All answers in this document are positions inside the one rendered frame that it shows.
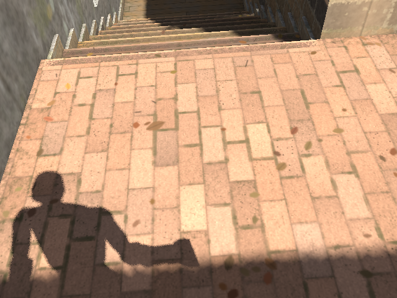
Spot stairs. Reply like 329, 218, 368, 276
62, 11, 301, 58

